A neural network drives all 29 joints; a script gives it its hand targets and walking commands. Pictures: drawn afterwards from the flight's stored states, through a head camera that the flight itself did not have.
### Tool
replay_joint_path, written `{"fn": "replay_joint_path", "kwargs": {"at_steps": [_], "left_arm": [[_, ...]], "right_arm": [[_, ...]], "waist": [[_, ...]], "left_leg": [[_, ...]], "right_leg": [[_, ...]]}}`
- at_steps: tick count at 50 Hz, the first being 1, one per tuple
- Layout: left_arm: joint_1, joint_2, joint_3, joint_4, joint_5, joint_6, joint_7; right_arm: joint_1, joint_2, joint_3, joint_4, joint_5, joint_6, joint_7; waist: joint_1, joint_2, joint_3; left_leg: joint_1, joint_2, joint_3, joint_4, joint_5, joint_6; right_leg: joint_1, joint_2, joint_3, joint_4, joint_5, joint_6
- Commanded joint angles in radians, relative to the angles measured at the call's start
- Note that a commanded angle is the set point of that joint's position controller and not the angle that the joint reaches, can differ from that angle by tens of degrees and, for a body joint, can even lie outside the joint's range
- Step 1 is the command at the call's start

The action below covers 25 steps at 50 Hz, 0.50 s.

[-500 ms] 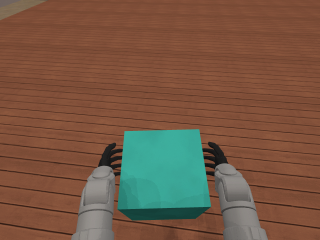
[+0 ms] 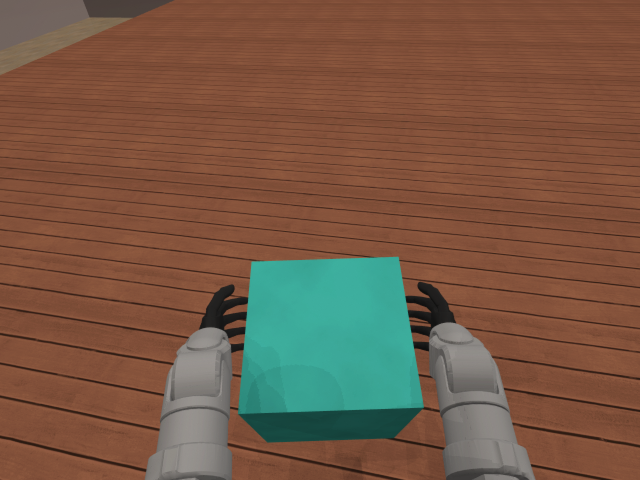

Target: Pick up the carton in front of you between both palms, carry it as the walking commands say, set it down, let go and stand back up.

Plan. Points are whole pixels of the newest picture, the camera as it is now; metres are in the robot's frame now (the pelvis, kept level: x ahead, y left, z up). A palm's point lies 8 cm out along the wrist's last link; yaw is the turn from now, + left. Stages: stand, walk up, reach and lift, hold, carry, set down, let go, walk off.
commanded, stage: hold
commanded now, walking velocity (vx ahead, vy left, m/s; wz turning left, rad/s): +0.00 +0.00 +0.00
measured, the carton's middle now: (328, 356) +0.33 +0.00 -0.06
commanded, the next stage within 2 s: set down in 0.04 s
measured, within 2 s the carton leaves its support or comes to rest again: neither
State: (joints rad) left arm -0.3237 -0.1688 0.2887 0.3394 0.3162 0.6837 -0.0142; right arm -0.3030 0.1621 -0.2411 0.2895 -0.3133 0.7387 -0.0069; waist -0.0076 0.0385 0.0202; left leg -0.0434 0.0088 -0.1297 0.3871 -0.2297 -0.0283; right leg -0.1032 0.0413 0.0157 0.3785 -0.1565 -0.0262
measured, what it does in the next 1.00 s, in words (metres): lowers itself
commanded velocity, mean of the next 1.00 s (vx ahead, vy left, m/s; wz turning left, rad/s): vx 0.00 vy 0.00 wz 0.00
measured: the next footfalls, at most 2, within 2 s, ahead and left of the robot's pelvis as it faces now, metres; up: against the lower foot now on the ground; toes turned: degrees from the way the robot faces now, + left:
none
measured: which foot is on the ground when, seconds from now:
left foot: down 0.00-1.00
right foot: down 0.00-1.00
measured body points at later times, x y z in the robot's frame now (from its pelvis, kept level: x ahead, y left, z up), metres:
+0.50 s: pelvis -0.01 +0.03 -0.02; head +0.10 +0.01 +0.41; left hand +0.36 +0.13 -0.06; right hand +0.34 -0.16 -0.07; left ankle +0.00 +0.15 -0.74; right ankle +0.04 -0.10 -0.74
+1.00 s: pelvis -0.06 +0.01 -0.15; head +0.17 -0.03 +0.23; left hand +0.39 +0.11 -0.23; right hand +0.37 -0.19 -0.24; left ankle +0.00 +0.15 -0.74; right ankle +0.04 -0.10 -0.74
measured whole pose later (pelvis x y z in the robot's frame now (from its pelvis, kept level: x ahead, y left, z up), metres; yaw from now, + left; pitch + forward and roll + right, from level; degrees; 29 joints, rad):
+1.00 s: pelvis -0.06 +0.01 -0.15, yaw +1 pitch +39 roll +3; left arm -0.77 -0.19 0.49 0.55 0.27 0.26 0.10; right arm -0.79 0.07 -0.48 0.57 -0.33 0.31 0.00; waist -0.06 0.07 -0.17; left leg -1.52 -0.10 -0.10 1.27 -0.44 -0.06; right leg -1.59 0.05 0.09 1.25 -0.34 0.02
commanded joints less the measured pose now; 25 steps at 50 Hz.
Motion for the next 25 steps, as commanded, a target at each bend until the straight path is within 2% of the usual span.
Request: {"fn": "replay_joint_path", "kwargs": {"at_steps": [1, 4, 7, 11, 15, 18, 20, 22, 25], "left_arm": [[-0.473, -0.946, -0.507, -0.009, -0.26, -0.026, -0.265], [-0.478, -0.946, -0.511, -0.019, -0.261, -0.024, -0.26], [-0.516, -0.951, -0.49, 0.007, -0.247, -0.03, -0.253], [-0.61, -0.966, -0.402, 0.128, -0.193, -0.071, -0.241], [-0.666, -0.942, -0.269, 0.247, -0.104, -0.144, -0.201], [-0.63, -0.87, -0.173, 0.293, -0.039, -0.214, -0.16], [-0.585, -0.828, -0.134, 0.313, -0.011, -0.274, -0.137], [-0.559, -0.831, -0.136, 0.313, -0.001, -0.343, -0.118], [-0.592, -0.891, -0.219, 0.286, -0.037, -0.446, -0.099]], "right_arm": [[-0.534, 0.951, 0.546, -0.039, 0.288, -0.054, 0.269], [-0.532, 0.944, 0.54, -0.042, 0.285, -0.055, 0.266], [-0.559, 0.917, 0.492, -0.003, 0.258, -0.066, 0.269], [-0.647, 0.859, 0.369, 0.124, 0.185, -0.117, 0.284], [-0.707, 0.766, 0.211, 0.246, 0.085, -0.197, 0.29], [-0.68, 0.682, 0.108, 0.301, 0.007, -0.267, 0.282], [-0.647, 0.637, 0.074, 0.324, -0.024, -0.321, 0.28], [-0.627, 0.623, 0.08, 0.334, -0.03, -0.385, 0.285], [-0.669, 0.65, 0.157, 0.314, 0.012, -0.482, 0.295]], "waist": [[0.013, -0.074, -0.249], [0.009, -0.069, -0.254], [-0.003, -0.054, -0.227], [-0.03, -0.023, -0.18], [-0.053, -0.001, -0.162], [-0.053, -0.001, -0.182], [-0.047, -0.002, -0.216], [-0.043, -0.003, -0.288], [-0.048, -0.007, -0.458]], "left_leg": [[-0.165, -0.112, 0.06, -0.077, 0.053, 0.046], [-0.156, -0.112, 0.058, -0.08, 0.073, 0.041], [-0.168, -0.11, 0.06, -0.078, 0.05, 0.034], [-0.234, -0.102, 0.062, -0.052, -0.026, 0.026], [-0.326, -0.102, 0.055, 0.005, -0.037, 0.017], [-0.375, -0.112, 0.054, 0.054, 0.036, 0.005], [-0.41, -0.119, 0.057, 0.097, 0.109, -0.003], [-0.442, -0.128, 0.058, 0.145, 0.185, -0.01], [-0.485, -0.14, 0.059, 0.229, 0.29, -0.019]], "right_leg": [[0.263, 0.004, 0.078, -0.056, 0.127, 0.054], [0.267, 0.009, 0.075, -0.053, 0.157, 0.052], [0.243, 0.019, 0.066, -0.047, 0.115, 0.042], [0.166, 0.033, 0.044, -0.013, 0.006, 0.023], [0.043, 0.046, 0.023, 0.073, 0.005, 0.011], [-0.071, 0.056, 0.009, 0.138, 0.067, 0.011], [-0.155, 0.063, 0.004, 0.181, 0.124, 0.014], [-0.226, 0.071, 0.001, 0.23, 0.184, 0.014], [-0.296, 0.08, 0.0, 0.315, 0.273, 0.014]]}}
